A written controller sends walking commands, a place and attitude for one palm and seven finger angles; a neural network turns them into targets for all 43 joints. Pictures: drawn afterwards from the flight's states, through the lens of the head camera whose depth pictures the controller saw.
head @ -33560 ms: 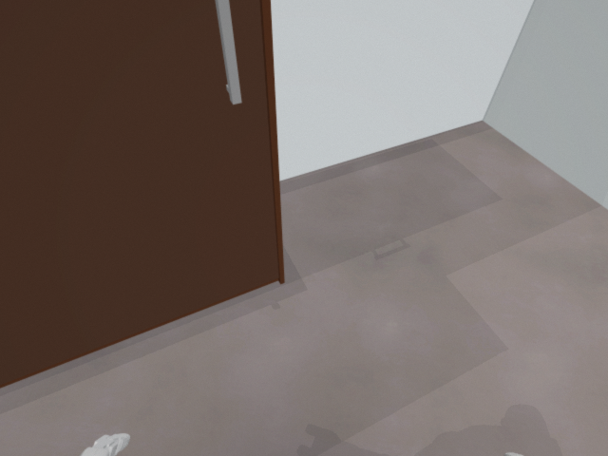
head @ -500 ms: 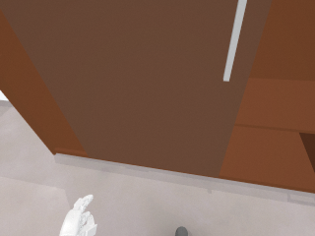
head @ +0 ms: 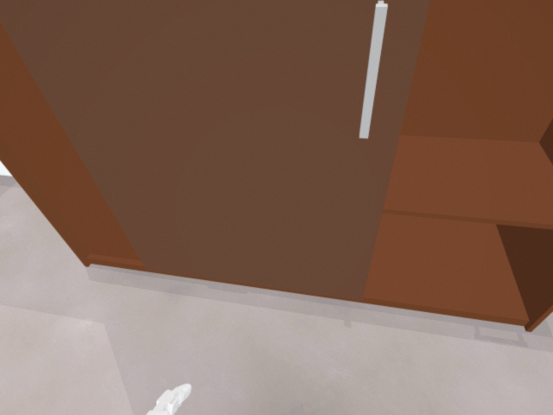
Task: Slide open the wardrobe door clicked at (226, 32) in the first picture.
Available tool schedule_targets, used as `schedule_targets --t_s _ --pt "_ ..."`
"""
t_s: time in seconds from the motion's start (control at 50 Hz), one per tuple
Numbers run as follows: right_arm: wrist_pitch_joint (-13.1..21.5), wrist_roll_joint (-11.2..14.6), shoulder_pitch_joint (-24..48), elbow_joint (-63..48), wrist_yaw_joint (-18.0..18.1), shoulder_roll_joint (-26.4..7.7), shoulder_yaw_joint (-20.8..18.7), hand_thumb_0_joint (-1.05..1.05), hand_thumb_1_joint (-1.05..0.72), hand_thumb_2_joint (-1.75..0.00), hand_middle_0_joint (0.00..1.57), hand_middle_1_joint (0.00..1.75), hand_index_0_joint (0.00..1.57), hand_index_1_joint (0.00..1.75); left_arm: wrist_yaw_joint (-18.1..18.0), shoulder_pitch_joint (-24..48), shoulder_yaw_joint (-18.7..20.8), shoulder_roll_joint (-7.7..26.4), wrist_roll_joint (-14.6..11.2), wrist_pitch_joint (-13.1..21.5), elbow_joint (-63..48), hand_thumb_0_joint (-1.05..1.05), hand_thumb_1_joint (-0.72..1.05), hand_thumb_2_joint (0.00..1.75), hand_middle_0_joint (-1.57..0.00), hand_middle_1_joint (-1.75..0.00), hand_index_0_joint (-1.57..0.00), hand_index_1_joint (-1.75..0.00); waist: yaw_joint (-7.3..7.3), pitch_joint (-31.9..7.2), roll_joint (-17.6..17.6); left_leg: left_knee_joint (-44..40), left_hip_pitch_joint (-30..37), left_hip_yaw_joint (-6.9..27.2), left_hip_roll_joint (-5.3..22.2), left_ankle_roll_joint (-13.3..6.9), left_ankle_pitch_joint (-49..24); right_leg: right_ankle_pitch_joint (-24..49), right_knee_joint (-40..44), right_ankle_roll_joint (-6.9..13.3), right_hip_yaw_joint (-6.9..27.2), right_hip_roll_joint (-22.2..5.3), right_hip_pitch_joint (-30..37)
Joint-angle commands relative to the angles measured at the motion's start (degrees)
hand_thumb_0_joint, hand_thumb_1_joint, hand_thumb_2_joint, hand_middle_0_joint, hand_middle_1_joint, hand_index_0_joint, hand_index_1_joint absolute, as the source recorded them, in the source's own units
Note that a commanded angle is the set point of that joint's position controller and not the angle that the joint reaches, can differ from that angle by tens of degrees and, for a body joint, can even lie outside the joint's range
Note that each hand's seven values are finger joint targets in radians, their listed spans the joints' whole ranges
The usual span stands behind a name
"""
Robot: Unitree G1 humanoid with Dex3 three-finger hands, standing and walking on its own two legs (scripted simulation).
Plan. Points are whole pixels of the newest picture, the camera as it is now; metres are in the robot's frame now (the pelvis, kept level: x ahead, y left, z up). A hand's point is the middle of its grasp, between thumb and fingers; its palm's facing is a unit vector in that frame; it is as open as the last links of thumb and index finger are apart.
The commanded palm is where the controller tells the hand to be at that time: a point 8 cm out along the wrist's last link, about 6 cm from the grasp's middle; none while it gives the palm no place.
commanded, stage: stop stepping back and stand still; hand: right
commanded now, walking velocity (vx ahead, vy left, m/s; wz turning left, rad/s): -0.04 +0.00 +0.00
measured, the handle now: (371, 75) +0.71 -0.14 +0.18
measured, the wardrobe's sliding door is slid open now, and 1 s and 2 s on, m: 0.60 0.60 0.60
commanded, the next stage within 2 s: let the arm hang, fingers relaxed in 1.52 s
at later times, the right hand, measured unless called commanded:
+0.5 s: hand (539, 266) +0.25 -0.26 +0.17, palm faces +0.46 +0.70 -0.54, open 7.4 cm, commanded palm +0.18 -0.29 +0.16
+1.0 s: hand out of the picture +0.25 -0.30 +0.14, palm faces +0.43 +0.76 -0.49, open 7.4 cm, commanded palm +0.18 -0.32 +0.16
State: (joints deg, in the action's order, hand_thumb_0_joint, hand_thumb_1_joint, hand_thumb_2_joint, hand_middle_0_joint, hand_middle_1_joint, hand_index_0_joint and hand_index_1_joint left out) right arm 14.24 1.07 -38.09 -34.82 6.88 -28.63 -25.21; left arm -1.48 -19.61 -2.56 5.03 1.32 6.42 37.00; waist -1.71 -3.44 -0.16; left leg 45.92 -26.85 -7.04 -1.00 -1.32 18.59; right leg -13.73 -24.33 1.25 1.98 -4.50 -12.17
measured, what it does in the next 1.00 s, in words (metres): steps on the spot: left foot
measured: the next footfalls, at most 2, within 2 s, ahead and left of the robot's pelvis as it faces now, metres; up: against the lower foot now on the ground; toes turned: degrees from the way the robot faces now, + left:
left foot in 0.10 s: +0.08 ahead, +0.11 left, +0.00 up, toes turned -2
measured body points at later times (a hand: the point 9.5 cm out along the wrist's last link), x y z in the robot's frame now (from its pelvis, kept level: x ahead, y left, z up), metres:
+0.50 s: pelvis +0.06 +0.01 -0.02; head +0.09 +0.02 +0.43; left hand +0.26 +0.23 -0.10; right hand +0.22 -0.30 +0.20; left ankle +0.04 +0.11 -0.75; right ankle +0.02 -0.12 -0.74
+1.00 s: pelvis +0.05 -0.02 -0.01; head +0.07 -0.03 +0.44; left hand +0.25 +0.20 -0.08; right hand +0.22 -0.34 +0.17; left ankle +0.04 +0.11 -0.75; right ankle +0.04 -0.12 -0.75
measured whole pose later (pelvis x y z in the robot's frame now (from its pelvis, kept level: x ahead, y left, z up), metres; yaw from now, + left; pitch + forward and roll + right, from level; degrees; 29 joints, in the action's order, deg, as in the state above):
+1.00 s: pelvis +0.05 -0.02 -0.01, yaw -2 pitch +2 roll +1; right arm 12.3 3.0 -31.9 -25.5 8.4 -25.4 -24.7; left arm -3.8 -9.9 -0.3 10.9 -0.4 6.0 33.6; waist -0.3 0.1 -0.1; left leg 24.3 -11.4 -0.6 -0.1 0.8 14.4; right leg -15.4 -28.2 0.9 -2.2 -1.1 -14.4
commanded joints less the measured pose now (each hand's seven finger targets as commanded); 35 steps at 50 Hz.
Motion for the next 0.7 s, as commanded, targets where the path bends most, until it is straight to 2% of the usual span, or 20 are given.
schedule_targets --t_s 0.0,0.04,0.06,0.08,0.1,0.12,0.16,0.2,0.22,0.24,0.28,0.32,0.36,0.38,0.44,0.52,0.56,0.6,0.62,0.68 --pt "-0.99 0.12 10.67 4.24 2.90 -6.12 -8.01 0.00 -0.90 -0.90 0.20 0.30 0.20 0.30 -3.55 10.64 5.56 13.02 -0.34 0.81 -8.84 0.00 0.90 0.90 -0.20 -0.30 -0.20 -0.30 1.83 2.11 9.31 -16.51 23.18 -2.44 -2.75 -0.96 7.83 -25.08 6.78 3.90 3.66 -7.13 -17.34" --pt "-2.29 -0.14 12.90 7.74 2.49 -3.50 -3.71 0.00 -0.90 -0.90 0.20 0.30 0.20 0.30 -3.24 10.53 5.55 12.90 -1.06 0.67 -7.82 0.00 0.90 0.90 -0.20 -0.30 -0.20 -0.30 1.29 2.09 -0.52 -23.51 25.51 8.41 4.78 -5.31 8.94 -17.98 -11.73 2.66 -1.69 -2.01 -20.53" --pt "-2.55 -0.18 13.88 7.30 2.37 -5.04 -3.58 0.00 -0.90 -0.90 0.20 0.30 0.20 0.30 -3.12 10.05 6.18 12.80 -1.46 0.66 -7.89 0.00 0.90 0.90 -0.20 -0.30 -0.20 -0.30 0.67 1.13 -12.95 -29.97 24.27 28.87 15.61 -10.54 9.55 -13.39 -26.36 1.06 -3.58 2.62 -24.06" --pt "-1.88 0.34 16.59 5.06 2.28 -5.77 -3.15 0.00 -0.90 -0.90 0.20 0.30 0.20 0.30 -3.03 11.45 6.07 13.28 -1.43 1.52 -8.26 0.00 0.90 0.90 -0.20 -0.30 -0.20 -0.30 1.46 4.49 -16.19 -32.24 20.66 36.08 21.94 -13.41 -5.22 -14.50 -37.74 0.04 -2.46 3.64 -26.16" --pt "-0.37 0.42 19.38 1.34 2.50 -7.40 -3.77 0.00 -0.90 -0.90 0.20 0.30 0.20 0.30 -2.59 11.19 5.21 12.63 -0.67 2.52 -7.50 0.00 0.90 0.90 -0.20 -0.30 -0.20 -0.30 1.03 4.48 -12.47 -30.29 20.66 33.55 22.40 -13.79 -20.59 -13.59 -40.64 -1.13 -2.08 2.72 -26.63" --pt "0.64 -0.27 24.86 -3.69 2.86 -6.51 -2.53 0.00 -0.90 -0.90 0.20 0.30 0.20 0.30 -1.60 12.06 4.54 11.66 -1.04 3.46 -6.92 0.00 0.90 0.90 -0.20 -0.30 -0.20 -0.30 0.54 -0.83 -10.60 -26.54 20.02 30.65 23.20 -13.08 -19.99 -14.55 -32.28 -0.69 1.26 0.26 -21.19" --pt "0.57 0.17 21.35 -5.58 2.93 -2.73 0.17 0.00 -0.90 -0.90 0.20 0.30 0.20 0.30 -2.36 11.68 6.27 13.35 -1.70 3.62 -6.80 0.00 0.90 0.90 -0.20 -0.30 -0.20 -0.30 -0.06 0.29 -12.71 -19.70 13.67 19.88 17.07 -8.49 -21.59 -7.08 -15.29 0.67 -0.11 0.31 -7.03" --pt "1.72 0.47 21.18 -12.68 3.65 -5.65 -3.14 0.00 -0.90 -0.90 0.20 0.30 0.20 0.30 -3.47 12.51 5.85 13.28 -1.73 4.48 -7.02 0.00 0.90 0.90 -0.20 -0.30 -0.20 -0.30 -0.15 -2.78 3.38 -5.20 11.57 7.59 8.49 -1.79 -20.45 13.33 -1.44 0.66 -1.57 2.77 5.10" --pt "2.25 0.46 19.92 -14.79 4.05 -7.92 -5.55 0.00 -0.90 -0.90 0.20 0.30 0.20 0.30 -3.74 13.98 6.01 14.55 -1.60 5.04 -8.36 0.00 0.90 0.90 -0.20 -0.30 -0.20 -0.30 1.69 -2.35 17.64 1.67 4.01 3.77 3.10 1.79 -8.40 26.69 1.04 2.49 9.57 -5.17 9.62" --pt "3.18 -0.16 20.10 -16.46 4.16 -7.07 -4.98 0.00 -0.90 -0.90 0.20 0.30 0.20 0.30 -3.00 13.81 5.74 13.36 -1.36 5.52 -8.99 0.00 0.90 0.90 -0.20 -0.30 -0.20 -0.30 2.37 -2.33 22.15 4.79 1.78 5.28 0.80 1.88 9.47 29.14 4.53 5.07 14.81 -9.41 9.28" --pt "2.66 -0.02 16.30 -12.82 4.61 -8.53 -7.96 0.00 -0.90 -0.90 0.20 0.30 0.20 0.30 -2.40 11.82 5.61 12.69 -1.25 6.34 -8.25 0.00 0.90 0.90 -0.20 -0.30 -0.20 -0.30 1.94 1.42 18.10 -0.26 3.85 6.33 1.72 1.74 9.11 32.76 3.78 7.32 15.09 -9.80 5.90" --pt "1.86 -0.03 11.59 -8.89 4.72 -9.45 -10.92 0.00 -0.90 -0.90 0.20 0.30 0.20 0.30 -1.79 11.58 5.65 13.12 -2.06 5.93 -8.73 0.00 0.90 0.90 -0.20 -0.30 -0.20 -0.30 2.38 0.50 15.29 -13.98 12.07 4.86 1.50 1.51 0.27 34.70 -1.41 4.66 6.03 -7.16 3.60" --pt "1.99 0.19 7.51 -4.61 4.02 -6.93 -10.38 0.00 -0.90 -0.90 0.20 0.30 0.20 0.30 -1.36 11.08 5.90 12.91 -2.53 5.08 -9.96 0.00 0.90 0.90 -0.20 -0.30 -0.20 -0.30 1.96 -2.38 7.07 -21.88 22.90 8.39 3.12 0.34 -21.25 22.96 -7.78 1.14 -0.26 -1.72 -2.66" --pt "1.99 0.79 5.95 -2.50 3.56 -6.46 -9.89 0.00 -0.90 -0.90 0.20 0.30 0.20 0.30 -1.25 11.10 5.93 12.52 -2.52 4.74 -10.60 0.00 0.90 0.90 -0.20 -0.30 -0.20 -0.30 1.04 -4.00 1.15 -21.81 24.39 15.54 7.92 -1.69 -32.78 15.04 -11.69 -0.52 -2.41 1.35 -5.18" --pt "1.11 2.01 2.42 3.88 3.00 -3.63 -7.44 0.00 -0.90 -0.90 0.20 0.30 0.20 0.30 -1.08 10.53 6.24 12.46 -2.94 3.62 -10.83 0.00 0.90 0.90 -0.20 -0.30 -0.20 -0.30 0.83 -3.80 -11.10 -24.54 26.02 23.82 17.59 -6.07 -44.83 -9.56 -19.94 -1.85 -1.49 3.90 -12.11" --pt "0.78 1.31 5.86 4.01 3.29 -4.15 -6.87 0.00 -0.90 -0.90 0.20 0.30 0.20 0.30 -2.41 13.02 4.57 12.24 -2.05 2.76 -10.77 0.00 0.90 0.90 -0.20 -0.30 -0.20 -0.30 1.05 -4.24 -9.06 -18.99 28.89 14.89 14.27 -3.81 -48.31 -3.91 -7.49 -1.00 -2.81 3.09 -10.75" --pt "0.61 1.36 6.06 2.64 3.42 -3.58 -5.52 0.00 -0.90 -0.90 0.20 0.30 0.20 0.30 -3.21 12.26 4.75 12.28 -1.63 2.30 -10.42 0.00 0.90 0.90 -0.20 -0.30 -0.20 -0.30 1.13 -6.29 -5.48 -16.46 25.60 10.68 9.91 -0.56 -41.88 13.07 0.55 -0.48 -4.05 3.28 -0.89" --pt "0.86 1.37 8.04 -3.34 3.54 -4.48 -4.80 0.00 -0.90 -0.90 0.20 0.30 0.20 0.30 -3.63 12.55 5.72 13.92 -1.88 2.64 -11.16 0.00 0.90 0.90 -0.20 -0.30 -0.20 -0.30 2.47 -8.34 0.53 -16.30 18.97 9.32 6.04 2.12 -29.07 30.30 -0.47 1.69 1.12 -2.84 7.48" --pt "1.21 1.13 10.38 -6.12 3.44 -5.96 -4.62 0.00 -0.90 -0.90 0.20 0.30 0.20 0.30 -3.83 12.87 6.00 14.49 -2.20 2.74 -11.36 0.00 0.90 0.90 -0.20 -0.30 -0.20 -0.30 2.75 -7.96 1.73 -17.70 17.75 9.82 5.59 2.18 -21.71 27.87 -0.18 2.08 1.75 -3.93 7.75" --pt "1.30 0.35 12.86 -10.15 4.02 -6.92 -5.33 0.00 -0.90 -0.90 0.20 0.30 0.20 0.30 -3.75 12.72 5.03 13.57 -1.81 3.25 -11.20 0.00 0.90 0.90 -0.20 -0.30 -0.20 -0.30 2.31 -6.46 9.06 -15.85 18.85 7.73 3.99 1.21 -29.24 36.88 -2.49 1.46 0.70 -2.31 7.25"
